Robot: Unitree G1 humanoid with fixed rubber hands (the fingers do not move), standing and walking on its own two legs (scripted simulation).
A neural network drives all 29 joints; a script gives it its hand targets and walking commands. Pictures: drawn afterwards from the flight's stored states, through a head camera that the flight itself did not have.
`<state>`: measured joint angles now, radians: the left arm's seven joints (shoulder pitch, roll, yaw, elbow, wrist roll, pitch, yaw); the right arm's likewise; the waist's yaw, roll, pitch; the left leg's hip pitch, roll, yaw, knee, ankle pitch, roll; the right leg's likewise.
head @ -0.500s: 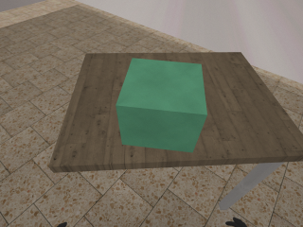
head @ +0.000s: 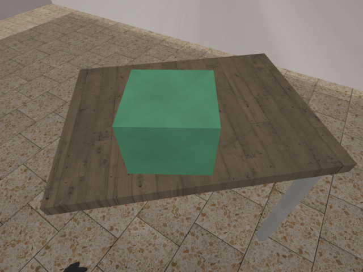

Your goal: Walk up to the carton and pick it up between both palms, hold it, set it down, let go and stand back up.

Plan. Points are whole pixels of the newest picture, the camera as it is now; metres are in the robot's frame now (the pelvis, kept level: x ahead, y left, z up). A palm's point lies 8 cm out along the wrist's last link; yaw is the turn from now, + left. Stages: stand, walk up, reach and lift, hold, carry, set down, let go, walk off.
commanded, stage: walk up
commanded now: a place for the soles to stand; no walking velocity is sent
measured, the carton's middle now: (171, 121) +0.48 +0.03 +0.07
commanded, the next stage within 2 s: reach and lift in 0.30 s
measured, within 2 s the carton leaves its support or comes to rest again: neither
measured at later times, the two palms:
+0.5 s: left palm out of the picture +0.15 +0.24 -0.09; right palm out of the picture +0.13 -0.27 -0.11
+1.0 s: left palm (56, 258) +0.17 +0.26 -0.02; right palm (289, 268) +0.16 -0.22 -0.04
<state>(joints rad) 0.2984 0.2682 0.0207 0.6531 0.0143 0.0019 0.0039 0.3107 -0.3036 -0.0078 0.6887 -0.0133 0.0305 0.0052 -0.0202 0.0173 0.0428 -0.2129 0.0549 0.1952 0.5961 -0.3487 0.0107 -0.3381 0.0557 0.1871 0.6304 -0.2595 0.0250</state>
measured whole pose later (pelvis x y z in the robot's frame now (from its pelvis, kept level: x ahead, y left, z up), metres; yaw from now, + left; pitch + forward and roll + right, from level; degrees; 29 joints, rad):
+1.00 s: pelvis +0.02 +0.00 +0.02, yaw +4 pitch -6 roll +0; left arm 0.27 0.29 0.03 0.28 -0.05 0.19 -0.03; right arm 0.39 -0.12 -0.06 0.38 0.00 -0.09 -0.04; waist -0.01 0.00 0.11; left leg 0.02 0.04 0.12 0.33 -0.24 0.00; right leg -0.06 0.00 0.03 0.32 -0.15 0.02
